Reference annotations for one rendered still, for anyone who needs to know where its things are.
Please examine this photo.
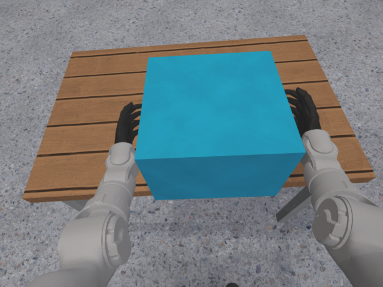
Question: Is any robot right forearm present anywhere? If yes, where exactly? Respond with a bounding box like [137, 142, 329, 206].
[300, 129, 379, 214]

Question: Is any table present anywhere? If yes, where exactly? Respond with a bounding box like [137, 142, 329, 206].
[22, 35, 376, 222]

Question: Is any robot left forearm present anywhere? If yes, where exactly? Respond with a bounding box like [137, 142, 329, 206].
[57, 142, 139, 264]

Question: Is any robot right upper arm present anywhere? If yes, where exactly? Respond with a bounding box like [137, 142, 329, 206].
[312, 196, 383, 287]

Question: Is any robot left hand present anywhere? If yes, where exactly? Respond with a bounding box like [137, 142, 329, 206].
[114, 102, 142, 144]

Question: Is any robot left upper arm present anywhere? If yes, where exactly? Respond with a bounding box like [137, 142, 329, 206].
[25, 213, 132, 287]

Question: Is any robot right hand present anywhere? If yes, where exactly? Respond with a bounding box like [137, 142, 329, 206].
[284, 87, 321, 138]

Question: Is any carton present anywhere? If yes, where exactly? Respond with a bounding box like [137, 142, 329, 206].
[135, 51, 306, 200]

